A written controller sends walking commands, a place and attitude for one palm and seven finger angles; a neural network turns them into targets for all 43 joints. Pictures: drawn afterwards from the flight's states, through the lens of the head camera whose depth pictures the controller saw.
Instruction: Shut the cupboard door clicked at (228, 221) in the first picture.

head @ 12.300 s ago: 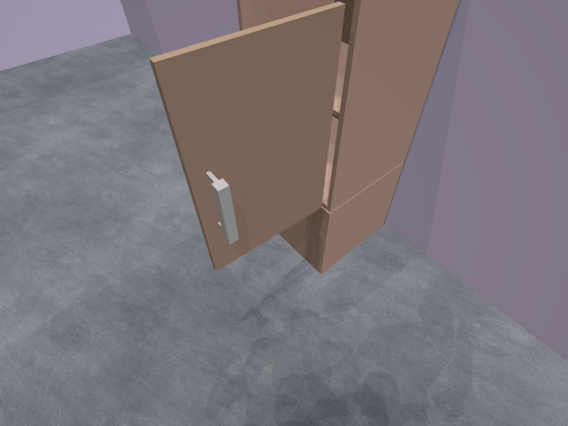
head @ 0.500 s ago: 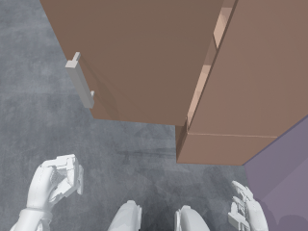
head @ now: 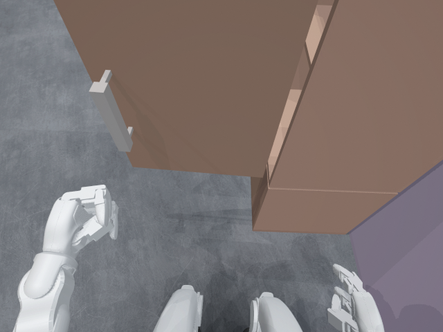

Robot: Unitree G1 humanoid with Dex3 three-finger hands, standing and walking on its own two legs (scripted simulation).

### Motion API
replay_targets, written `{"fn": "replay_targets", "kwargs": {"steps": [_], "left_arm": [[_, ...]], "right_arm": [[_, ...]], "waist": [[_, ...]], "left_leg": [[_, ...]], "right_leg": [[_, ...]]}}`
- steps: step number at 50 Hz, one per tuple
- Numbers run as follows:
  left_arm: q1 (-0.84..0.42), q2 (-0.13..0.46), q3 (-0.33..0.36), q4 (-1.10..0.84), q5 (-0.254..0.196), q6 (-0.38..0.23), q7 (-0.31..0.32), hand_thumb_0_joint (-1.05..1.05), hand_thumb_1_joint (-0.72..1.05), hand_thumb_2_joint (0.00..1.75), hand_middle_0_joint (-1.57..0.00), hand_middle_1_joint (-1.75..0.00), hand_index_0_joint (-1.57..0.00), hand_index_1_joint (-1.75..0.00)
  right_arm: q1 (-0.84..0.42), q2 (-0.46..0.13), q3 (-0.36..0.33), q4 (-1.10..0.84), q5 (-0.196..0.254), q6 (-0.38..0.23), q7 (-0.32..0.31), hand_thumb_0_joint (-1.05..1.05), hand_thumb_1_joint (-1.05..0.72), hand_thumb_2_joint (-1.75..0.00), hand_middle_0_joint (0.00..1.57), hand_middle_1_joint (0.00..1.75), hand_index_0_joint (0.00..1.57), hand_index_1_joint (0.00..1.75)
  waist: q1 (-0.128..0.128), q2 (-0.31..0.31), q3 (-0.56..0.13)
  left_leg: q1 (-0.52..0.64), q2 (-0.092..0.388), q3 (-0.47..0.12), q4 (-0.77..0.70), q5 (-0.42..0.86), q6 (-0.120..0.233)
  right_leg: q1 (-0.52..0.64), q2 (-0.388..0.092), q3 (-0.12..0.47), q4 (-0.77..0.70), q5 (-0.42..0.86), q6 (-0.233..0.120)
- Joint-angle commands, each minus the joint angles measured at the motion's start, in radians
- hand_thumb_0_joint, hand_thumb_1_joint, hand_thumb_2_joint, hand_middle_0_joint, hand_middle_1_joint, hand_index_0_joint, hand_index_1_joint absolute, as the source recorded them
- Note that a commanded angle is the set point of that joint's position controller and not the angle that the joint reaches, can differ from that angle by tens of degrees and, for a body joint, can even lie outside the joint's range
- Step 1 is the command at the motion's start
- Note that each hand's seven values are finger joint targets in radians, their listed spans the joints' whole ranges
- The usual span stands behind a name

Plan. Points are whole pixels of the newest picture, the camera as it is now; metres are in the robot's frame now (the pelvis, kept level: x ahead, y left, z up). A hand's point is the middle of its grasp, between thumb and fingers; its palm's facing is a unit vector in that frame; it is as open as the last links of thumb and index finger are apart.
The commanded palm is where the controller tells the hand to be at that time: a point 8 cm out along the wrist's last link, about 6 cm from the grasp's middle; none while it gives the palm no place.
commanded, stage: bring the fist close to the handle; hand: left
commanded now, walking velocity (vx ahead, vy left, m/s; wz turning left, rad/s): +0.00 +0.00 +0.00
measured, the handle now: (117, 113) +0.52 +0.26 +0.04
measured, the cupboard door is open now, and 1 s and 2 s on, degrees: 87 87 74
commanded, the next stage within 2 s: push the door shut along its arc in 1.06 s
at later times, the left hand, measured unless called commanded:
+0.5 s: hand (115, 165) +0.39 +0.23 +0.04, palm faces +0.00 -1.00 -0.02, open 3.1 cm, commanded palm +0.38 +0.27 +0.04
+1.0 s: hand (114, 150) +0.43 +0.24 +0.03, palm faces +0.02 -1.00 -0.02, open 3.1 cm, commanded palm +0.41 +0.28 +0.04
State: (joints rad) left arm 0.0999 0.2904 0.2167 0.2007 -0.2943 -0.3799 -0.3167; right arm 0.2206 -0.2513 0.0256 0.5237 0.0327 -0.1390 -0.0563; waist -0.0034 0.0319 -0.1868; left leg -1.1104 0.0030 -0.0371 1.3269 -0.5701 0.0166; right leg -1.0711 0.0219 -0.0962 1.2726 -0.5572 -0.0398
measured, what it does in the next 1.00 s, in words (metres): stands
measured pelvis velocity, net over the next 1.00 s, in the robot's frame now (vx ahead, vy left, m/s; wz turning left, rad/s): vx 0.00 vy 0.02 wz -0.04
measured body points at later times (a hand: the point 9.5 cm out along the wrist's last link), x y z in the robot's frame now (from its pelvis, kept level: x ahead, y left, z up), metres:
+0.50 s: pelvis +0.00 +0.01 +0.01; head +0.12 +0.03 +0.44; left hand +0.39 +0.28 +0.04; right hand +0.12 -0.25 -0.10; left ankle +0.03 +0.11 -0.62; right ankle +0.03 -0.10 -0.62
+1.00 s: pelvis +0.00 +0.02 +0.00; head +0.13 +0.03 +0.43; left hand +0.42 +0.30 +0.04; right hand +0.07 -0.25 -0.11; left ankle +0.03 +0.11 -0.62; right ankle +0.03 -0.10 -0.62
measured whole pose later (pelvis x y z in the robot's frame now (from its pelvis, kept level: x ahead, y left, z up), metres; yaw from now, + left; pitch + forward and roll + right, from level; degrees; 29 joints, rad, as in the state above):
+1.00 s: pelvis +0.00 +0.02 +0.00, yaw -2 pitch +25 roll -3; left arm -0.54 0.44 0.43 0.92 -0.20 -0.49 -0.37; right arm 0.31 -0.26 0.02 0.62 0.02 -0.01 -0.02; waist -0.09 0.02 -0.16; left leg -1.17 0.01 0.00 1.29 -0.54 0.04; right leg -1.14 0.03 -0.06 1.22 -0.51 -0.01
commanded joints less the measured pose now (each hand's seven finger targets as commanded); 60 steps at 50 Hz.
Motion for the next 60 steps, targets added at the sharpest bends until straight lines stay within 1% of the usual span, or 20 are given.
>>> {"fn": "replay_targets", "kwargs": {"steps": [1, 6, 12, 15, 20, 21, 25, 27, 29, 33, 35, 37, 39, 43, 45, 51, 53, 56, 58, 60], "left_arm": [[-0.213, 0.165, 0.092, -0.134, -0.023, -0.06, 0.0, 0.0, 0.9, 0.9, -1.3, -1.5, -1.3, -1.5], [-0.358, 0.187, 0.11, -0.001, 0.0, -0.071, 0.011, 0.0, 0.9, 0.9, -1.3, -1.5, -1.3, -1.5], [-0.499, 0.257, 0.167, 0.119, 0.011, -0.101, -0.002, 0.0, 0.9, 0.9, -1.3, -1.5, -1.3, -1.5], [-0.562, 0.251, 0.152, 0.153, 0.012, -0.109, -0.016, 0.0, 0.9, 0.9, -1.3, -1.5, -1.3, -1.5], [-0.693, 0.264, 0.155, 0.286, 0.025, -0.11, -0.015, 0.0, 0.9, 0.9, -1.3, -1.5, -1.3, -1.5], [-0.745, 0.287, 0.171, 0.309, 0.033, -0.114, -0.015, 0.0, 0.9, 0.9, -1.3, -1.5, -1.3, -1.5], [-0.832, 0.319, 0.188, 0.357, 0.048, -0.138, -0.022, 0.0, 0.9, 0.9, -1.3, -1.5, -1.3, -1.5], [-0.886, 0.336, 0.197, 0.38, 0.059, -0.15, -0.023, 0.0, 0.9, 0.9, -1.3, -1.5, -1.3, -1.5], [-0.913, 0.327, 0.186, 0.447, 0.066, -0.146, -0.027, 0.0, 0.9, 0.9, -1.3, -1.5, -1.3, -1.5], [-1.017, 0.396, 0.227, 0.553, 0.086, -0.147, -0.033, 0.0, 0.9, 0.9, -1.3, -1.5, -1.3, -1.5], [-0.96, 0.401, 0.247, 0.548, 0.076, -0.153, -0.045, 0.0, 0.9, 0.9, -1.3, -1.5, -1.3, -1.5], [-0.922, 0.388, 0.238, 0.508, 0.074, -0.156, -0.056, 0.0, 0.9, 0.9, -1.3, -1.5, -1.3, -1.5], [-0.885, 0.358, 0.219, 0.492, 0.065, -0.149, -0.059, 0.0, 0.9, 0.9, -1.3, -1.5, -1.3, -1.5], [-0.949, 0.389, 0.246, 0.514, 0.065, -0.152, -0.048, 0.0, 0.9, 0.9, -1.3, -1.5, -1.3, -1.5], [-0.964, 0.442, 0.289, 0.493, 0.064, -0.174, -0.043, 0.0, 0.9, 0.9, -1.3, -1.5, -1.3, -1.5], [-0.994, 0.382, 0.217, 0.514, 0.07, -0.192, -0.07, 0.0, 0.9, 0.9, -1.3, -1.5, -1.3, -1.5], [-0.991, 0.398, 0.233, 0.539, 0.066, -0.18, -0.075, 0.0, 0.9, 0.9, -1.3, -1.5, -1.3, -1.5], [-0.968, 0.387, 0.221, 0.512, 0.063, -0.171, -0.081, 0.0, 0.9, 0.9, -1.3, -1.5, -1.3, -1.5], [-0.952, 0.36, 0.205, 0.516, 0.062, -0.162, -0.07, 0.0, 0.9, 0.9, -1.3, -1.5, -1.3, -1.5], [-0.985, 0.387, 0.222, 0.531, 0.063, -0.163, -0.068, 0.0, 0.9, 0.9, -1.3, -1.5, -1.3, -1.5]], "right_arm": [[0.006, -0.144, -0.065, -0.123, 0.0, -0.047, -0.011, 0.0, -0.9, -0.9, 0.2, 0.3, 0.2, 0.3], [0.021, -0.152, -0.065, -0.101, -0.002, -0.033, -0.009, 0.0, -0.9, -0.9, 0.2, 0.3, 0.2, 0.3], [0.046, -0.162, -0.07, -0.073, -0.005, -0.014, -0.007, 0.0, -0.9, -0.9, 0.2, 0.3, 0.2, 0.3], [0.063, -0.166, -0.072, -0.062, -0.005, -0.009, -0.001, 0.0, -0.9, -0.9, 0.2, 0.3, 0.2, 0.3], [0.089, -0.176, -0.072, -0.034, -0.007, 0.013, 0.002, 0.0, -0.9, -0.9, 0.2, 0.3, 0.2, 0.3], [0.092, -0.179, -0.073, -0.023, -0.008, 0.018, 0.001, 0.0, -0.9, -0.9, 0.2, 0.3, 0.2, 0.3], [0.117, -0.182, -0.074, -0.014, -0.012, 0.031, 0.004, 0.0, -0.9, -0.9, 0.2, 0.3, 0.2, 0.3], [0.129, -0.183, -0.077, 0.005, -0.017, 0.038, 0.007, 0.0, -0.9, -0.9, 0.2, 0.3, 0.2, 0.3], [0.139, -0.184, -0.077, 0.012, -0.016, 0.047, 0.011, 0.0, -0.9, -0.9, 0.2, 0.3, 0.2, 0.3], [0.157, -0.192, -0.071, 0.026, -0.021, 0.068, 0.014, 0.0, -0.9, -0.9, 0.2, 0.3, 0.2, 0.3], [0.164, -0.192, -0.074, 0.007, -0.022, 0.075, 0.02, 0.0, -0.9, -0.9, 0.2, 0.3, 0.2, 0.3], [0.166, -0.189, -0.079, 0.002, -0.02, 0.086, 0.028, 0.0, -0.9, -0.9, 0.2, 0.3, 0.2, 0.3], [0.166, -0.183, -0.081, -0.004, -0.015, 0.095, 0.036, 0.0, -0.9, -0.9, 0.2, 0.3, 0.2, 0.3], [0.165, -0.184, -0.077, 0.003, -0.014, 0.105, 0.03, 0.0, -0.9, -0.9, 0.2, 0.3, 0.2, 0.3], [0.166, -0.189, -0.076, 0.004, -0.018, 0.104, 0.025, 0.0, -0.9, -0.9, 0.2, 0.3, 0.2, 0.3], [0.166, -0.187, -0.076, 0.023, -0.019, 0.101, 0.023, 0.0, -0.9, -0.9, 0.2, 0.3, 0.2, 0.3], [0.166, -0.191, -0.076, 0.026, -0.019, 0.105, 0.023, 0.0, -0.9, -0.9, 0.2, 0.3, 0.2, 0.3], [0.16, -0.19, -0.077, 0.016, -0.017, 0.106, 0.026, 0.0, -0.9, -0.9, 0.2, 0.3, 0.2, 0.3], [0.159, -0.187, -0.077, 0.012, -0.016, 0.109, 0.028, 0.0, -0.9, -0.9, 0.2, 0.3, 0.2, 0.3], [0.163, -0.189, -0.075, 0.013, -0.017, 0.111, 0.026, 0.0, -0.9, -0.9, 0.2, 0.3, 0.2, 0.3]], "waist": [[-0.02, 0.02, -0.304], [-0.028, 0.019, -0.282], [-0.027, 0.023, -0.349], [-0.034, 0.077, -0.372], [-0.063, 0.038, -0.337], [-0.068, 0.019, -0.348], [-0.062, 0.098, -0.397], [-0.067, 0.093, -0.435], [-0.085, 0.061, -0.412], [-0.094, 0.071, -0.395], [-0.068, 0.086, -0.447], [-0.062, 0.1, -0.492], [-0.069, 0.086, -0.474], [-0.089, 0.045, -0.396], [-0.077, 0.054, -0.422], [-0.099, 0.108, -0.431], [-0.094, 0.087, -0.421], [-0.083, 0.132, -0.44], [-0.087, 0.102, -0.421], [-0.097, 0.077, -0.405]], "left_leg": [[0.197, -0.005, -0.013, -0.209, 0.255, 0.012], [0.186, -0.004, -0.012, -0.223, 0.227, 0.01], [0.216, 0.001, -0.009, -0.227, 0.271, 0.008], [0.278, 0.004, -0.02, -0.233, 0.327, -0.001], [0.266, 0.01, -0.032, -0.234, 0.293, 0.0], [0.248, 0.01, -0.029, -0.227, 0.286, 0.003], [0.316, 0.013, -0.041, -0.224, 0.357, -0.01], [0.347, 0.019, -0.049, -0.217, 0.39, -0.012], [0.319, 0.019, -0.046, -0.211, 0.374, -0.006], [0.276, 0.017, -0.045, -0.203, 0.337, -0.001], [0.301, 0.013, -0.042, -0.202, 0.386, -0.001], [0.351, 0.02, -0.044, -0.206, 0.457, -0.008], [0.345, 0.02, -0.036, -0.208, 0.459, -0.003], [0.252, 0.014, -0.027, -0.213, 0.334, 0.01], [0.253, 0.01, -0.028, -0.208, 0.333, 0.011], [0.337, 0.017, -0.045, -0.213, 0.364, 0.002], [0.309, 0.015, -0.043, -0.214, 0.341, 0.005], [0.366, 0.021, -0.053, -0.222, 0.392, -0.005], [0.355, 0.021, -0.053, -0.226, 0.391, -0.003], [0.324, 0.017, -0.048, -0.213, 0.381, 0.003]], "right_leg": [[0.238, 0.005, 0.089, -0.198, 0.217, 0.012], [0.214, 0.003, 0.088, -0.201, 0.188, 0.01], [0.233, 0.003, 0.092, -0.192, 0.238, 0.01], [0.201, 0.008, 0.075, -0.179, 0.272, 0.004], [0.151, 0.01, 0.068, -0.187, 0.237, 0.008], [0.161, 0.006, 0.075, -0.187, 0.241, 0.011], [0.125, 0.009, 0.066, -0.167, 0.266, 0.002], [0.119, 0.008, 0.065, -0.164, 0.284, 0.005], [0.11, 0.008, 0.067, -0.17, 0.279, 0.01], [0.1, 0.009, 0.069, -0.167, 0.257, 0.009], [0.129, 0.014, 0.071, -0.159, 0.29, 0.004], [0.139, 0.012, 0.067, -0.159, 0.33, 0.006], [0.149, 0.013, 0.071, -0.173, 0.343, 0.012], [0.154, 0.013, 0.079, -0.189, 0.281, 0.017], [0.172, 0.016, 0.083, -0.181, 0.28, 0.011], [0.107, 0.016, 0.072, -0.184, 0.272, 0.008], [0.128, 0.013, 0.073, -0.189, 0.263, 0.01], [0.103, 0.014, 0.063, -0.183, 0.28, 0.005], [0.105, 0.013, 0.061, -0.189, 0.281, 0.009], [0.115, 0.016, 0.065, -0.184, 0.29, 0.008]]}}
